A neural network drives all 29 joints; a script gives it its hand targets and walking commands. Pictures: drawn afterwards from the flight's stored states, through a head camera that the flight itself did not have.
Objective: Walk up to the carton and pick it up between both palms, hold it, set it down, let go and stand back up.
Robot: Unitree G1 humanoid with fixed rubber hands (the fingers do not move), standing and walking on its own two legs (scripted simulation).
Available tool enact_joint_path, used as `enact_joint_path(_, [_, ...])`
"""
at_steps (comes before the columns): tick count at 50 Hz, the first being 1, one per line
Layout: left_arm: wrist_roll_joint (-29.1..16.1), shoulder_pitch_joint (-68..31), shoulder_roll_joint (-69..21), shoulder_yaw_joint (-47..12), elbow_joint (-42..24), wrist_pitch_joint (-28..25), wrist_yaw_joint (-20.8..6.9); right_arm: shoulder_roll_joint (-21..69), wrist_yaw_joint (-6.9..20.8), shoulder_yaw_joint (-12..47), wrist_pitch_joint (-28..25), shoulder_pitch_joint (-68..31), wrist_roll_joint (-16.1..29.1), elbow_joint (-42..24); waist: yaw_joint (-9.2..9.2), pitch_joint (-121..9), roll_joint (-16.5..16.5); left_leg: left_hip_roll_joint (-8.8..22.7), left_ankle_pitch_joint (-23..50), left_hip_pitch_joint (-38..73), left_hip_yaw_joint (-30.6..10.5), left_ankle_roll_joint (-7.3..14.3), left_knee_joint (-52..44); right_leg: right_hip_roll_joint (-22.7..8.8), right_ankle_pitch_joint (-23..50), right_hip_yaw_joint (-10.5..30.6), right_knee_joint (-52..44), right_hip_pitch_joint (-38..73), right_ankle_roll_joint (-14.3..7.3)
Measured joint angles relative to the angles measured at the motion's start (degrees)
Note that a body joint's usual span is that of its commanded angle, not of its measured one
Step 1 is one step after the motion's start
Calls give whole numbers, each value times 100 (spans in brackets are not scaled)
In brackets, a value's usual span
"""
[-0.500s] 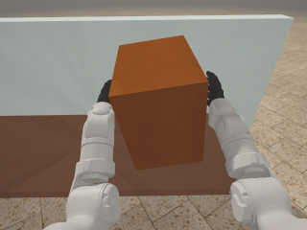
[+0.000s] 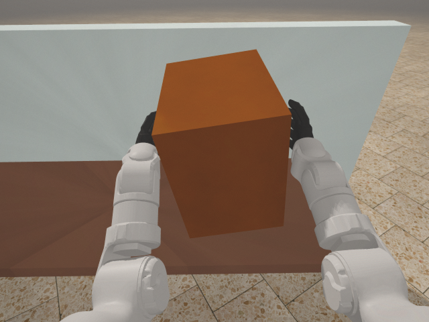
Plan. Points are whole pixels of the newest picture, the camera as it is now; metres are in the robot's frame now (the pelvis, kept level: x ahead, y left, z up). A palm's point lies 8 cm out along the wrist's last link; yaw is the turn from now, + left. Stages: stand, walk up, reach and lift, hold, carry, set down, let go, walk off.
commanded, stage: hold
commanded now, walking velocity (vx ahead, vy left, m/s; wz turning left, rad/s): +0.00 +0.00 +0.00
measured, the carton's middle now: (223, 142) +0.43 +0.00 +0.17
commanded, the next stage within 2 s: set down in 0.40 s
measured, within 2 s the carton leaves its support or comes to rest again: neither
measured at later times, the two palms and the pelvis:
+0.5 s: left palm (146, 148) +0.37 +0.15 +0.21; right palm (301, 139) +0.37 -0.14 +0.22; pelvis +0.00 +0.00 +0.00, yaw +0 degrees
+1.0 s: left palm (150, 160) +0.40 +0.15 +0.15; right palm (288, 138) +0.40 -0.13 +0.20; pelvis +0.03 +0.00 +0.00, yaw +0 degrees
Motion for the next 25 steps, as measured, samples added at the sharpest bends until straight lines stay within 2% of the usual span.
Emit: enact_joint_path(25, [-5, 2, 0, -6, -31, -95, 1, 2, 2, 0, -126, -1, 0, -7, 0, 8, 5, 0, 6, 0, 0, 0, -3, 0, 5, 0, 0, 0, 0])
